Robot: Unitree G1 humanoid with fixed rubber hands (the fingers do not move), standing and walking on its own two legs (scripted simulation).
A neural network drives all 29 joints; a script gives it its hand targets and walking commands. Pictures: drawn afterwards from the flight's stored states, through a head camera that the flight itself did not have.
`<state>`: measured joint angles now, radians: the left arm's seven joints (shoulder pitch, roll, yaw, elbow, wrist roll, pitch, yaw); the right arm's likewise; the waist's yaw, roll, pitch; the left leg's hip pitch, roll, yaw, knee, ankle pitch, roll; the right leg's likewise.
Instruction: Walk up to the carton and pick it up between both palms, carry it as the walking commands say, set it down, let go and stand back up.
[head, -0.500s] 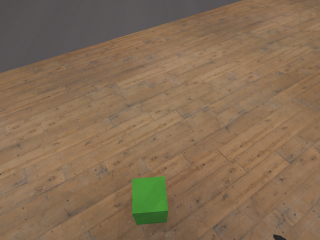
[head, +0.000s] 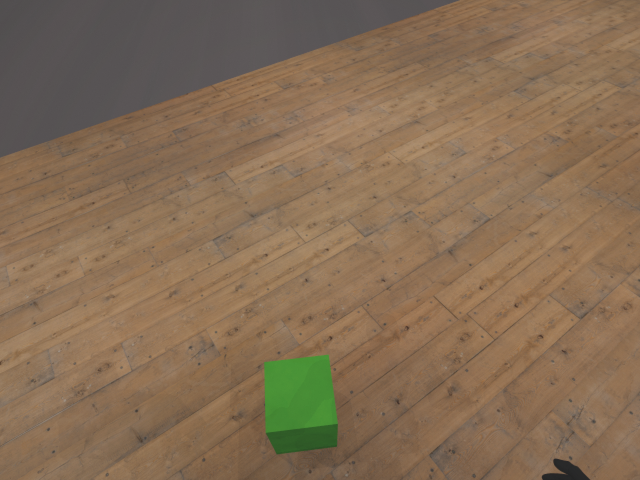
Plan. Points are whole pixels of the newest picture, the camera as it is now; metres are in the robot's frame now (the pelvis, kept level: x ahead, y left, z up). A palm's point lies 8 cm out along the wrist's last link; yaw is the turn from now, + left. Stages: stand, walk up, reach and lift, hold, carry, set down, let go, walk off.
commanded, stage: walk up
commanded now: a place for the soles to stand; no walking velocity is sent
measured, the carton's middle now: (302, 406) +0.42 +0.06 -0.65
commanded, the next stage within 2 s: reach and lift in 0.96 s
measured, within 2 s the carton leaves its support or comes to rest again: neither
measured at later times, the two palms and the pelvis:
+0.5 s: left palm out of the picture +0.11 +0.33 -0.11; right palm out of the picture +0.08 -0.29 -0.12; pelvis +0.00 +0.03 -0.01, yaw -3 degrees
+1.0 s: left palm out of the picture +0.09 +0.34 -0.11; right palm out of the picture +0.07 -0.29 -0.11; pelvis -0.01 +0.04 -0.01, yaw -2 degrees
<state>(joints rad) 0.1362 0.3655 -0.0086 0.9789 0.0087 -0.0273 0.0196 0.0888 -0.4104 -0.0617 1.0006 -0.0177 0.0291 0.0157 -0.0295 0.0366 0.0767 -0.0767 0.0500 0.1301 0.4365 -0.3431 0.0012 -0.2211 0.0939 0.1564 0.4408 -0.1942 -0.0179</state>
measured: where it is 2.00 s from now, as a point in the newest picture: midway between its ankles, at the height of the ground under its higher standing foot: outside the picture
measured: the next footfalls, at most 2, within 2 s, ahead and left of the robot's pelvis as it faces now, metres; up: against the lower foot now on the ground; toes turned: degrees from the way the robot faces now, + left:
none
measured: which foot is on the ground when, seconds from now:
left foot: down 0.00-1.00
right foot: down 0.00-1.00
